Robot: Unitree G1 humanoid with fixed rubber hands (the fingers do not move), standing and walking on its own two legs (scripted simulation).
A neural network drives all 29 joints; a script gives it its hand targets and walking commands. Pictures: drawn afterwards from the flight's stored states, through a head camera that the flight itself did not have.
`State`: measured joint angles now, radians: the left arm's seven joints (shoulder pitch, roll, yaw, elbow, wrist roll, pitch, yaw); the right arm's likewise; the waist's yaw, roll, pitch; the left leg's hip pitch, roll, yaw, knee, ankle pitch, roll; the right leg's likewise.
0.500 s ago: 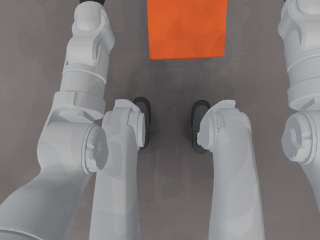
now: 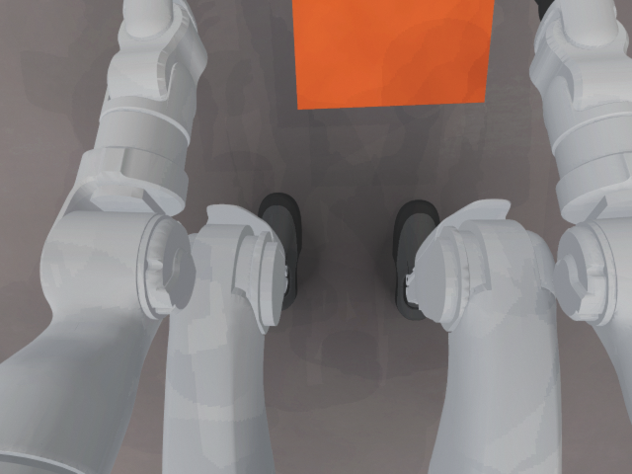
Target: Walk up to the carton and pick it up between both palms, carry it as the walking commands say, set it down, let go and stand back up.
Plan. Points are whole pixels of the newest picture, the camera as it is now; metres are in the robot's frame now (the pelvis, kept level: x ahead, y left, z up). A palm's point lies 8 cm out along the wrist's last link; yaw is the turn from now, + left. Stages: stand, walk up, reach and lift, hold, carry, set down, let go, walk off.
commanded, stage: reach and lift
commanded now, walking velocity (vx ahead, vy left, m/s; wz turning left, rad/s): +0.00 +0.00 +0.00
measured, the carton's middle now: out of the picture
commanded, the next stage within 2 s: none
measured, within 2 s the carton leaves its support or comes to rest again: leaves its support in 1.84 s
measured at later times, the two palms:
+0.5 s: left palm out of the picture +0.55 +0.12 -0.24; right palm out of the picture +0.52 -0.22 -0.26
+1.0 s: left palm out of the picture +0.56 +0.10 -0.24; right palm out of the picture +0.53 -0.20 -0.26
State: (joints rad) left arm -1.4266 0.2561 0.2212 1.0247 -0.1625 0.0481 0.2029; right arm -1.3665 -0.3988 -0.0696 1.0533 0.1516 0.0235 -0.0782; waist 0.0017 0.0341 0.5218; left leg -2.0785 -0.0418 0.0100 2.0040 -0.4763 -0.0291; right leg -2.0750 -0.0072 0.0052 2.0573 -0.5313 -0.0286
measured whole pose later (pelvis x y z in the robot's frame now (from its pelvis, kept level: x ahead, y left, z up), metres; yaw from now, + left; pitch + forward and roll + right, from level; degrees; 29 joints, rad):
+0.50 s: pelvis +0.01 +0.00 -0.04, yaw +0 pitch +34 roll +3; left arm -1.57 0.28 0.22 1.25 -0.19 0.00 0.15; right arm -1.41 -0.45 0.05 1.09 0.19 0.02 -0.03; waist -0.02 0.05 0.52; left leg -2.20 -0.03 0.01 2.12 -0.51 -0.04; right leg -2.21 0.01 0.00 2.18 -0.55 -0.03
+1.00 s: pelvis +0.01 +0.00 -0.04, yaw +0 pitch +33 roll +3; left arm -1.58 0.23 0.19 1.27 -0.19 -0.03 0.16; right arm -1.44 -0.42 0.11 1.09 0.21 0.01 -0.04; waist -0.02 0.05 0.51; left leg -2.21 -0.03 0.01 2.13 -0.50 -0.04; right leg -2.21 0.01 0.01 2.18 -0.55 -0.03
